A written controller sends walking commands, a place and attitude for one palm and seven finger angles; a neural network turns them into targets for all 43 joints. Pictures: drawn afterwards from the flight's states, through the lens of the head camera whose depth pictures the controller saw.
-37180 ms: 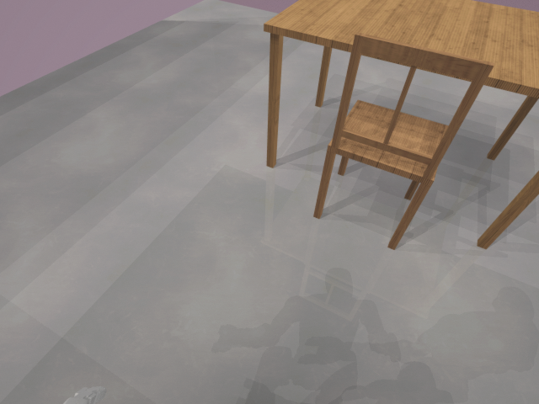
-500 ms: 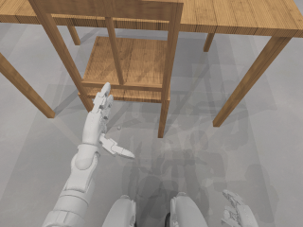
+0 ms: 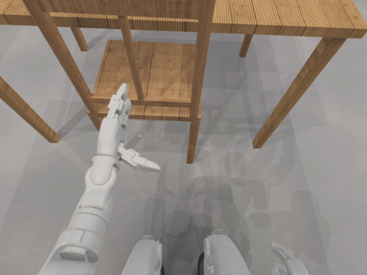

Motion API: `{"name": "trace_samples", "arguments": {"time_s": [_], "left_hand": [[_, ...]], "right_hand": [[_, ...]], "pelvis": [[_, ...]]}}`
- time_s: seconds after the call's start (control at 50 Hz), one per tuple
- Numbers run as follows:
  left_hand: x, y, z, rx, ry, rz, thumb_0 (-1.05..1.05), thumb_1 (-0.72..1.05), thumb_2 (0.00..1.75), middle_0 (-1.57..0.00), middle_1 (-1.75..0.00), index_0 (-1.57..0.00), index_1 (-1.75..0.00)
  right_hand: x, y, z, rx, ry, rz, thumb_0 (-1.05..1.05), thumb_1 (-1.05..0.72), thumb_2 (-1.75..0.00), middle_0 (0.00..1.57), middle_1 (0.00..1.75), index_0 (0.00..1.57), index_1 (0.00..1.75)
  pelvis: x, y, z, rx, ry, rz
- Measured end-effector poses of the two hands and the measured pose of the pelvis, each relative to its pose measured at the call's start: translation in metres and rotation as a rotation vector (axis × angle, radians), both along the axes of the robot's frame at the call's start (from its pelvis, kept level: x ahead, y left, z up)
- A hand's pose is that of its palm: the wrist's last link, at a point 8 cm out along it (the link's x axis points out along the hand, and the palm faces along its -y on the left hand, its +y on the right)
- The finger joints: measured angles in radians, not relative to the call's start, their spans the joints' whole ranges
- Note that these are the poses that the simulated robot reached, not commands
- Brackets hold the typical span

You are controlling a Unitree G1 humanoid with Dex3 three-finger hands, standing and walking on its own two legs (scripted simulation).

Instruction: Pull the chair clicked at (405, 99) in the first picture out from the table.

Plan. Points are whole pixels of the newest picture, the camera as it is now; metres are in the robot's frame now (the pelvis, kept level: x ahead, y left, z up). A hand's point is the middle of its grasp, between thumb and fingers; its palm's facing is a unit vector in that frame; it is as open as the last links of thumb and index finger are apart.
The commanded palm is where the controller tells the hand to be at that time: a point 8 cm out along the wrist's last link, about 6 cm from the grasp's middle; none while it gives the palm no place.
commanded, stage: push the fingers through the gap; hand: left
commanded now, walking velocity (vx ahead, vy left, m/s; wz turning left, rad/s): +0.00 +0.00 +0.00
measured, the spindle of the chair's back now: (133, 64) +0.62 +0.13 +0.02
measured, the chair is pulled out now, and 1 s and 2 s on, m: -0.12 -0.12 -0.12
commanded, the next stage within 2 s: hook a spindle and tug to test in 1.16 s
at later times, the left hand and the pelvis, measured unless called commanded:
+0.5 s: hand (147, 113) +0.46 +0.08 +0.02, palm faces -0.06 -1.00 -0.04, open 16.9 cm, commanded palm +0.44 +0.13 +0.02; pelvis +0.00 +0.00 -0.01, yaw -1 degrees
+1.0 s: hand (149, 106) +0.48 +0.08 +0.02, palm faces -0.05 -1.00 -0.04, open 16.9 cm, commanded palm +0.45 +0.13 +0.02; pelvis +0.00 +0.00 -0.01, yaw -1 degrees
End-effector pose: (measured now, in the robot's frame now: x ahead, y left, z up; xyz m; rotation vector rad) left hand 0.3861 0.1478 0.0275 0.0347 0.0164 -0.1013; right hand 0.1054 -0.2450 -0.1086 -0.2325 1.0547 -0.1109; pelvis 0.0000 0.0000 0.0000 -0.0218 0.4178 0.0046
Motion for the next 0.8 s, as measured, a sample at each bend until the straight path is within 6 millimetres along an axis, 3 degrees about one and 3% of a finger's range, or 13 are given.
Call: {"name": "trace_samples", "arguments": {"time_s": [0.48,0.8], "left_hand": [[0.056,-0.013,-0.003,0.005,-0.007,0.038,-0.01,-0.50,0.30,-0.07,-0.08,-0.07,-0.08],[0.079,-0.016,0.002,0.000,-0.029,0.049,-0.01,-0.50,0.30,-0.07,-0.08,-0.07,-0.08]], "right_hand": [[-0.044,-0.004,-0.010,-0.001,0.132,-0.059,0.01,-0.91,-0.90,0.21,0.30,0.20,0.30],[-0.062,-0.010,-0.012,-0.010,0.182,-0.082,0.01,-0.91,-0.90,0.20,0.30,0.20,0.30]], "pelvis": [[-0.001,0.000,-0.005,0.001,0.045,-0.015],[-0.001,-0.002,-0.007,0.000,0.064,-0.018]]}}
